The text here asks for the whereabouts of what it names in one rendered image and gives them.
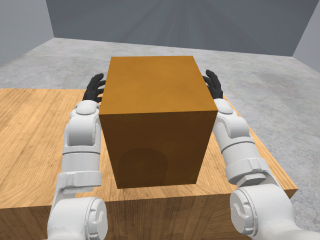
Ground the robot left hand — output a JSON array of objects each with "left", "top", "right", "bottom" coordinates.
[{"left": 82, "top": 73, "right": 106, "bottom": 103}]

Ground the robot right hand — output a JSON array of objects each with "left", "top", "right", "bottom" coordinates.
[{"left": 202, "top": 69, "right": 223, "bottom": 100}]

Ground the carton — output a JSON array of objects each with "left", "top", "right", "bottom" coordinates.
[{"left": 98, "top": 55, "right": 219, "bottom": 189}]

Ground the pedestal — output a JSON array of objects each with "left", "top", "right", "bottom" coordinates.
[{"left": 0, "top": 88, "right": 298, "bottom": 240}]

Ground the left robot upper arm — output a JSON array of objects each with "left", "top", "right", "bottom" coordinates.
[{"left": 43, "top": 196, "right": 108, "bottom": 240}]

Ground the right robot upper arm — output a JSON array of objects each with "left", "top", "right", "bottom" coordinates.
[{"left": 230, "top": 183, "right": 320, "bottom": 240}]

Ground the robot left forearm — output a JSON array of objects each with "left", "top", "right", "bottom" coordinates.
[{"left": 47, "top": 100, "right": 102, "bottom": 238}]

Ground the robot right forearm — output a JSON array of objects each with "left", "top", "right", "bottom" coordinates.
[{"left": 212, "top": 98, "right": 296, "bottom": 222}]

